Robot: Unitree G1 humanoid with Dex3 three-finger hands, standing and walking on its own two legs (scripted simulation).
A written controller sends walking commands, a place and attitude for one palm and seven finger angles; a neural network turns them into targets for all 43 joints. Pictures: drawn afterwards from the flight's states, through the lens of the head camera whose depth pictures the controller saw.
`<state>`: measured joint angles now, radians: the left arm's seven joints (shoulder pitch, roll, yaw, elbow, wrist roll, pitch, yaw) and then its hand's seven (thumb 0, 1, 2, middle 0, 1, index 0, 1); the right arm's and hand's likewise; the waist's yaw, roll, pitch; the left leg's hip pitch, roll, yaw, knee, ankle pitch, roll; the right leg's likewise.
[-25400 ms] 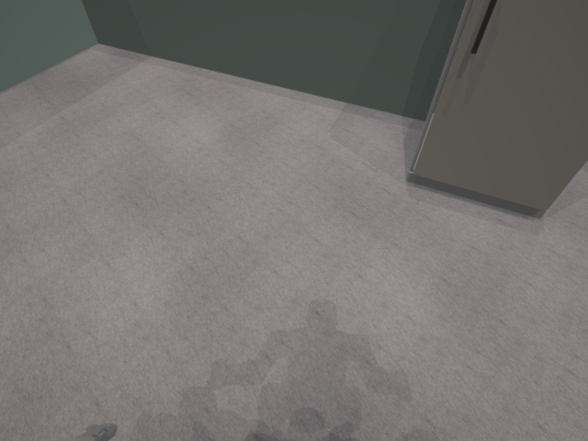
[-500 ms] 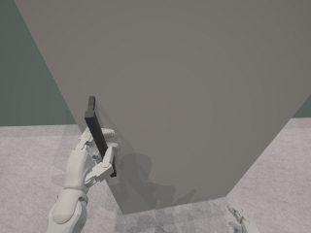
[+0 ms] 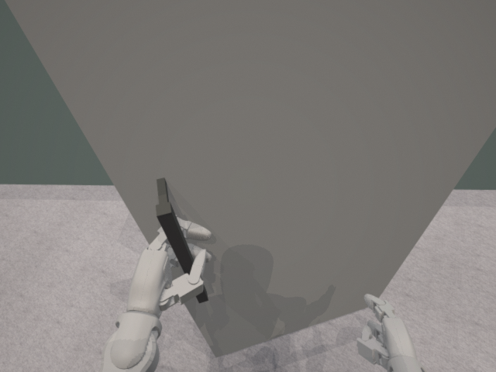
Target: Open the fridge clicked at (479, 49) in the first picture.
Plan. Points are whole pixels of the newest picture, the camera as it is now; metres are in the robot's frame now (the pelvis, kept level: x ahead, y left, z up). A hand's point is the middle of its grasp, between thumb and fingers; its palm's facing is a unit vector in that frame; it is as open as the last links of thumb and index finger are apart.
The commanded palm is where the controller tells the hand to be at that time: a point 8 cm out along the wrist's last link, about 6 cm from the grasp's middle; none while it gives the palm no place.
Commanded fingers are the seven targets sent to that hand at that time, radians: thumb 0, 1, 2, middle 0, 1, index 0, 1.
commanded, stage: walk backward, drawing the door open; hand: left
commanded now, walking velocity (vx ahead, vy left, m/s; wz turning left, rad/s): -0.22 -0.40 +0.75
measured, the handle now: (185, 251) +0.28 +0.11 +0.08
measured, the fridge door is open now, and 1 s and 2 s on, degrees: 20 52 78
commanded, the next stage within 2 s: stop walking and hold the door back in 1.62 s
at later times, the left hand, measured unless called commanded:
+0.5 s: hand out of the picture +0.10 +0.00 +0.08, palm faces +0.06 -0.97 -0.21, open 5.8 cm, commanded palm +0.07 +0.05 +0.09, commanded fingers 0.00 0.90 0.90 -0.45 -1.40 -0.45 -1.40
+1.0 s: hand out of the picture +0.01 -0.12 +0.09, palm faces +0.53 -0.82 -0.22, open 6.1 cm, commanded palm -0.04 -0.10 +0.09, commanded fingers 0.00 0.90 0.90 -0.45 -1.40 -0.45 -1.40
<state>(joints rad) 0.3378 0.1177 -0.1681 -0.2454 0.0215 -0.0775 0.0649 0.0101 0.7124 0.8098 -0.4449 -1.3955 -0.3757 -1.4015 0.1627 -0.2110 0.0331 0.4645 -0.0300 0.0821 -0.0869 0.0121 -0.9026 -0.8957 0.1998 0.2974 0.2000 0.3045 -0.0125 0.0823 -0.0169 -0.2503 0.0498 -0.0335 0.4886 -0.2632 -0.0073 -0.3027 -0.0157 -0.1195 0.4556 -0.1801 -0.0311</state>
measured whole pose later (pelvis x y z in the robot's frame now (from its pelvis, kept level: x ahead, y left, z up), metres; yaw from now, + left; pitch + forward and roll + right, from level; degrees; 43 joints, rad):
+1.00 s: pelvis -0.15 -0.36 -0.02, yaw +42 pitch -1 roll +0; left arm 0.12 0.20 -0.17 -0.30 0.08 -0.07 0.05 0.00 0.66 0.78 -0.46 -1.40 -0.34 -1.40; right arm 0.15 -0.15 -0.01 0.60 -0.02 -0.10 -0.05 0.01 -0.90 -0.90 0.20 0.30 0.20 0.30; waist -0.02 0.00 0.14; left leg -0.51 0.11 -0.12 0.72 -0.39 -0.05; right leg -0.37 -0.04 0.00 0.62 -0.30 0.00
